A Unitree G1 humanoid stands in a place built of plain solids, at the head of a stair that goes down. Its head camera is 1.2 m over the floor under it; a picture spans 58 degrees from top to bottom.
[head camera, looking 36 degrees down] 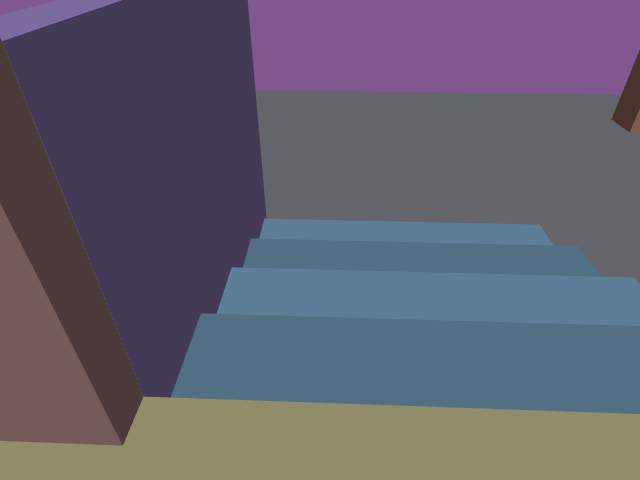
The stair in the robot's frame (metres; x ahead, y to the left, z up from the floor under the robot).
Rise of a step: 0.20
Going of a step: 0.56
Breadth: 2.27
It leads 2 degrees to the right of straight ahead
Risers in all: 5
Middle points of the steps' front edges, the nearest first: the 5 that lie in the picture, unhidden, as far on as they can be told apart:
0.77 -0.58 0.00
1.33 -0.60 -0.19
1.88 -0.62 -0.39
2.44 -0.65 -0.59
2.99 -0.67 -0.78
